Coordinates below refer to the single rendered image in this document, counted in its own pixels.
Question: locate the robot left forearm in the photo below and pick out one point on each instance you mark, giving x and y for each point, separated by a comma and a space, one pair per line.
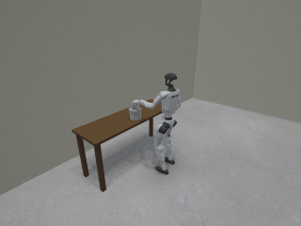
144, 103

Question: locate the left robot upper arm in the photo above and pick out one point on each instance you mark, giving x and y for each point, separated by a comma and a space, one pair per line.
161, 96

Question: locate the table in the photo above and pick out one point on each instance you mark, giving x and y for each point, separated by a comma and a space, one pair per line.
99, 131

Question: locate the lid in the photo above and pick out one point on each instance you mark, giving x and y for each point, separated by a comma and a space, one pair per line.
135, 110

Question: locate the robot left foot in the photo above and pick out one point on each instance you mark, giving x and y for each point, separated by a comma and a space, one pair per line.
160, 170

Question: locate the right robot upper arm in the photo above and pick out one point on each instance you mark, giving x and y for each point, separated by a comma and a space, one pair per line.
179, 99

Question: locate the pot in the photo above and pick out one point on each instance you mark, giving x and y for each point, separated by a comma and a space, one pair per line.
135, 116

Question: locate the robot left hand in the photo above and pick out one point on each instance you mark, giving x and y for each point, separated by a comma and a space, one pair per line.
135, 104

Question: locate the humanoid robot torso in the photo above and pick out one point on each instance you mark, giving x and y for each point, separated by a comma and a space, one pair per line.
169, 105

